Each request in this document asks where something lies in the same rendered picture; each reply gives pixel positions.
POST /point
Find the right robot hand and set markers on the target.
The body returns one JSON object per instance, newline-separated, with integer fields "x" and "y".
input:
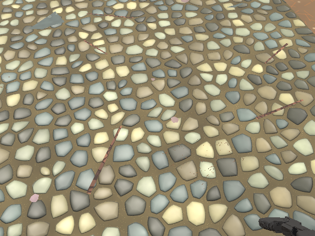
{"x": 285, "y": 225}

